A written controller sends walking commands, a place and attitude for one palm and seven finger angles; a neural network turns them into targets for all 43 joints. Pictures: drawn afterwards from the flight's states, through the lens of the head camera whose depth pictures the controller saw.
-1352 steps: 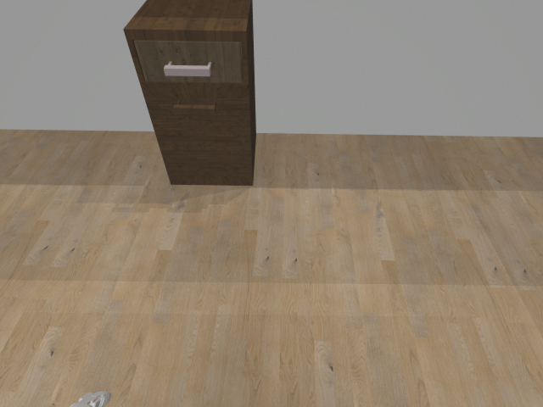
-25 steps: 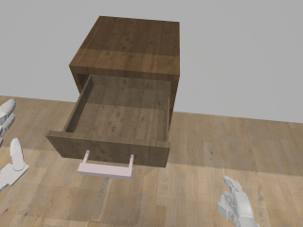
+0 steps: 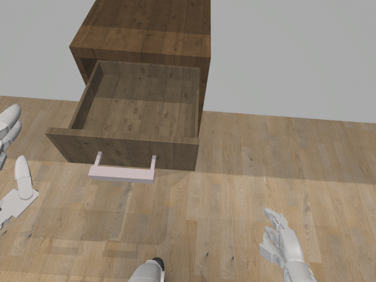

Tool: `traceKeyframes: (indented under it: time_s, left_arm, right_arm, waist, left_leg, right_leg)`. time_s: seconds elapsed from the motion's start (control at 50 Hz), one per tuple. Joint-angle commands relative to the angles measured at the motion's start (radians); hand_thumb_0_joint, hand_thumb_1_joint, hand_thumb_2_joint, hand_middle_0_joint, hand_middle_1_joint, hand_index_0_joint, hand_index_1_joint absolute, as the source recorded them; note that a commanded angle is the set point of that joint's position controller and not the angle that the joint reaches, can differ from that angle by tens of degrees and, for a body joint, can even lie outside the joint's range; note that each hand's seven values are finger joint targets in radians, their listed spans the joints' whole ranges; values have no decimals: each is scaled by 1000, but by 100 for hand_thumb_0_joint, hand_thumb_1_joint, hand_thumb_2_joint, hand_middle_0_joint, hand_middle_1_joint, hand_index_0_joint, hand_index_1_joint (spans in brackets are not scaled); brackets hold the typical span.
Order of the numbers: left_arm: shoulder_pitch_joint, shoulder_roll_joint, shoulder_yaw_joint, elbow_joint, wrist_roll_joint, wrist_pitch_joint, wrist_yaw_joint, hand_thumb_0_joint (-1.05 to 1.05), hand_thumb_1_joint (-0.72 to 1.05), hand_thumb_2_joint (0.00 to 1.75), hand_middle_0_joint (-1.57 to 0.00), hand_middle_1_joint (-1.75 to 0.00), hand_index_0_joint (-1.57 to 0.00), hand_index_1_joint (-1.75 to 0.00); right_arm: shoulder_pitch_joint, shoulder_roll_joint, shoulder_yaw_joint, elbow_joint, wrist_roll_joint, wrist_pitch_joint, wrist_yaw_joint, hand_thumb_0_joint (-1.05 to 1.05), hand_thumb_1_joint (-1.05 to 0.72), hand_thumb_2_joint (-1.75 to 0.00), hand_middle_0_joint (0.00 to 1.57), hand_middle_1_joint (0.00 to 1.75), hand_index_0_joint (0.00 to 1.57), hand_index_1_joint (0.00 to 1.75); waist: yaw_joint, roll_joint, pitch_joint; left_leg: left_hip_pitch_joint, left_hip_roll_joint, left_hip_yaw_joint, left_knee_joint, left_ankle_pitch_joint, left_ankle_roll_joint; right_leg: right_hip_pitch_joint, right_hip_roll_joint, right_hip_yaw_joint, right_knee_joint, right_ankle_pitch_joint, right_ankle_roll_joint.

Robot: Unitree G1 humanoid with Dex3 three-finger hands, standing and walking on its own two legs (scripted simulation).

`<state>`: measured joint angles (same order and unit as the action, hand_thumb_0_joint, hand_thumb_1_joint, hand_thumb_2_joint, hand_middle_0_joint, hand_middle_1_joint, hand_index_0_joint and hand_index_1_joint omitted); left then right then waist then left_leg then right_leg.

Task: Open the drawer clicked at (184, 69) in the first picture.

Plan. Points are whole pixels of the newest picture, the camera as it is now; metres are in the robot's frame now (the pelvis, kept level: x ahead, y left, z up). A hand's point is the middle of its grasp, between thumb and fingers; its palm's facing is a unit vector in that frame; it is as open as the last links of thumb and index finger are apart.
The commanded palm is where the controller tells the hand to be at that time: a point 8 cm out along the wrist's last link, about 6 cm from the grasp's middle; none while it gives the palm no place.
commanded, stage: step back with the hand held close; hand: left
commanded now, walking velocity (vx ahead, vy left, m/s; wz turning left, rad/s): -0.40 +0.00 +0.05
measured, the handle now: (124, 166) +0.39 +0.21 -0.10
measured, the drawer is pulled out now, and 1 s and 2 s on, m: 0.30 0.30 0.30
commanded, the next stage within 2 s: stop stepping back and stand still in 0.20 s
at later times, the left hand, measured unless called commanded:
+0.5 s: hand out of the picture +0.06 +0.18 +0.18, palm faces +0.33 -0.80 -0.51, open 7.4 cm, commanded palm +0.00 +0.24 +0.19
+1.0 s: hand out of the picture +0.00 +0.18 +0.18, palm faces +0.43 -0.75 -0.51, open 7.4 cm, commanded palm -0.07 +0.22 +0.19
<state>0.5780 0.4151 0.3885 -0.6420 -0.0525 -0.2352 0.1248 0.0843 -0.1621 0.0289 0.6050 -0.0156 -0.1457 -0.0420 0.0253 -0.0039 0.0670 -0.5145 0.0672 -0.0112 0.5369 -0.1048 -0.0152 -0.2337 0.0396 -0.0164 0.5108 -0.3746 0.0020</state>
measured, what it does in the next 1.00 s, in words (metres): walks backwards: left foot, then left foot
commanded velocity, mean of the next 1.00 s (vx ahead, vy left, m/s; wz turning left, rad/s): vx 0.04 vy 0.03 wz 0.01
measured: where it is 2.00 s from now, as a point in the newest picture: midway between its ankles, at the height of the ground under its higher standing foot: outside the picture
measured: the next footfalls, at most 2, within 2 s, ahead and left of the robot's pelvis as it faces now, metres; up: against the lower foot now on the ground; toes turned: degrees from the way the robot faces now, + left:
left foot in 0.26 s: -0.03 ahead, +0.10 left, +0.00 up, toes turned +4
left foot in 0.76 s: -0.16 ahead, +0.07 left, +0.00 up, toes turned +8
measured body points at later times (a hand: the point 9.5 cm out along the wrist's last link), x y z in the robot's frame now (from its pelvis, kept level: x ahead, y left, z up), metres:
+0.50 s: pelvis -0.12 -0.05 +0.00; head -0.09 -0.03 +0.45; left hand +0.03 +0.23 +0.21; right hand +0.08 -0.24 -0.07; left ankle -0.07 +0.09 -0.73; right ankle -0.11 -0.14 -0.73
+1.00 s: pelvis -0.17 -0.07 +0.00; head -0.16 -0.08 +0.45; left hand -0.03 +0.22 +0.21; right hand +0.00 -0.30 -0.09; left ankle -0.20 +0.05 -0.71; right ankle -0.14 -0.14 -0.73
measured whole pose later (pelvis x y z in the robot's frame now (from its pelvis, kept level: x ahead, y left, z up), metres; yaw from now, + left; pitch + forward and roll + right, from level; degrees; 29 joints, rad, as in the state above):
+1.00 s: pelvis -0.17 -0.07 +0.00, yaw +6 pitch +0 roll +0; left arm 0.63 0.43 0.38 -0.58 -0.02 -0.23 0.15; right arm 0.25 -0.21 -0.01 0.65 0.01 -0.11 -0.06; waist -0.02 0.01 -0.01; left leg -0.33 0.02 0.00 0.77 -0.41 0.01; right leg -0.29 0.02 -0.12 0.55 -0.27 -0.08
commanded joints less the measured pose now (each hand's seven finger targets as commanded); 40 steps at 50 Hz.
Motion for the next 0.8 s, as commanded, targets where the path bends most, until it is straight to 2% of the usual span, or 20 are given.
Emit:
traceKeyframes:
  time_s: [0.0,0.04,0.06,0.1,0.14,0.2,0.24,0.26,0.32,0.38,0.44,0.46,0.48,0.52,0.58,0.68,0.7,0.74,0.76,0.78]
  left_arm:
    - [83,141,119,-225,-23,-64,-12,0,90,90,-20,-30,-20,-30]
    - [130,209,191,-196,-29,-55,-2,0,90,90,-20,-30,-20,-30]
    - [167,190,175,-177,-34,-47,6,0,90,90,-20,-30,-20,-30]
    - [175,148,152,-146,-21,-38,9,0,90,90,-20,-30,-20,-30]
    - [128,136,130,-128,0,-37,21,0,90,90,-20,-30,-20,-30]
    - [89,116,88,-170,8,-30,36,0,90,90,-20,-30,-20,-30]
    - [49,134,68,-231,17,-30,44,0,90,90,-20,-30,-20,-30]
    - [71,123,63,-257,13,-38,43,0,90,90,-20,-30,-20,-30]
    - [137,158,122,-327,3,-39,36,0,90,90,-20,-30,-20,-30]
    - [147,142,119,-377,3,-9,52,0,90,90,-20,-30,-20,-30]
    - [154,146,135,-269,-5,7,58,0,90,90,-20,-30,-20,-30]
    - [134,142,120,-233,-2,3,56,0,90,90,-20,-30,-20,-30]
    - [111,161,137,-180,-4,5,57,0,90,90,-20,-30,-20,-30]
    - [27,133,100,-113,-8,23,50,0,90,90,-20,-30,-20,-30]
    - [35,109,75,-36,2,27,40,0,90,90,-20,-30,-20,-30]
    - [27,100,32,-114,36,-5,60,0,90,90,-20,-30,-20,-30]
    - [29,107,36,-155,35,-15,65,0,90,90,-20,-30,-20,-30]
    - [22,144,64,-262,36,-40,68,0,90,90,-20,-30,-20,-30]
    - [34,163,82,-287,47,-38,68,0,90,90,-20,-30,-20,-30]
    - [49,170,90,-294,42,-39,63,0,90,90,-20,-30,-20,-30]
  right_arm:
    - [-34,-172,-84,-164,38,-23,-1,0,-90,-90,20,30,20,30]
    - [-69,-151,-93,-191,73,-2,-11,0,-90,-90,20,30,20,30]
    - [-83,-142,-88,-191,75,9,-18,0,-90,-90,20,30,20,30]
    - [-109,-95,-57,-181,46,27,-37,0,-90,-90,20,30,20,30]
    - [-151,-80,-20,-177,34,46,-59,0,-90,-90,20,30,20,30]
    - [-76,-117,-38,-153,25,63,-79,0,-90,-90,20,30,20,30]
    - [-59,-141,-87,-148,27,56,-69,0,-90,-90,20,30,20,30]
    - [-11,-153,-99,-153,25,39,-47,0,-90,-90,20,30,20,30]
    - [14,-144,-93,-156,2,-6,-25,0,-90,-90,20,30,20,30]
    - [8,-148,-85,-166,27,-17,-11,0,-90,-90,20,30,20,30]
    - [-3,-160,-66,-178,41,-8,-15,0,-90,-90,20,30,20,30]
    - [-4,-155,-64,-180,42,0,-16,0,-90,-90,20,30,20,30]
    - [-12,-152,-64,-181,38,12,-18,0,-90,-90,20,30,20,30]
    - [26,-154,-81,-140,42,28,-28,0,-90,-90,20,30,20,30]
    - [7,-149,-69,-131,28,39,-33,0,-90,-90,20,30,20,30]
    - [29,-146,-52,-138,15,-1,-51,0,-90,-90,20,30,20,30]
    - [52,-153,-52,-142,10,-15,-53,0,-90,-90,20,30,20,30]
    - [58,-188,-73,-169,4,-29,-48,0,-90,-90,20,30,20,30]
    - [54,-179,-76,-173,4,-34,-40,0,-90,-90,20,30,20,30]
    - [59,-157,-69,-152,10,-39,-34,0,-90,-90,20,30,20,30]
  waist:
    - [-1,1,-390]
    - [0,-251,-358]
    - [2,-230,-298]
    - [-20,-158,-215]
    - [-29,-115,-150]
    - [-68,-28,-186]
    - [-46,172,-218]
    - [-29,223,-282]
    - [-30,247,-296]
    - [-33,212,-264]
    - [-34,131,-161]
    - [-51,42,-125]
    - [-60,-74,-87]
    - [-60,-229,-70]
    - [-71,-175,-68]
    - [-52,-66,-92]
    - [-54,-5,-95]
    - [-43,274,-117]
    - [-36,274,-152]
    - [-44,277,-136]
  left_leg:
    - [372,66,-41,97,362,56]
    - [164,-103,33,401,-290,2]
    - [37,-131,-20,585,-415,3]
    - [-74,-86,-46,607,-437,-13]
    - [-52,-63,-16,333,-438,-9]
    - [158,-62,28,-201,-40,-13]
    - [430,193,-147,-183,673,63]
    - [493,288,-197,-101,868,125]
    - [363,261,-193,-147,591,168]
    - [343,172,-97,-133,317,124]
    - [95,82,-41,-140,-317,70]
    - [73,15,-4,-48,-413,39]
    - [95,-48,13,132,-384,15]
    - [165,-78,5,455,-333,8]
    - [140,-56,11,449,-261,17]
    - [275,-63,83,-122,-332,69]
    - [278,-51,60,-233,-340,80]
    - [327,162,-253,-323,-299,153]
    - [338,206,-254,-290,-172,169]
    - [268,202,-263,-323,-269,173]
  right_leg:
    - [74,-110,23,-140,500,-10]
    - [41,-355,217,-178,803,-107]
    - [38,-410,226,-168,863,-161]
    - [65,-389,176,-137,883,-192]
    - [99,-309,82,-75,979,-140]
    - [144,-192,37,48,874,-59]
    - [-112,-94,8,176,225,3]
    - [-191,-77,43,278,-71,4]
    - [-156,-59,52,407,-140,14]
    - [-89,-51,-16,204,-57,22]
    - [130,-64,-47,-77,76,21]
    - [96,-115,16,-177,26,-9]
    - [-55,-233,227,-304,-165,-76]
    - [-280,-386,360,-419,-384,-144]
    - [-277,-329,214,-349,-270,-128]
    - [-137,-252,130,-263,-256,-90]
    - [-79,-210,112,-197,-209,-73]
    - [-122,-64,-19,142,-23,-18]
    - [-162,-47,-72,242,-50,3]
    - [-157,-59,-51,289,-108,3]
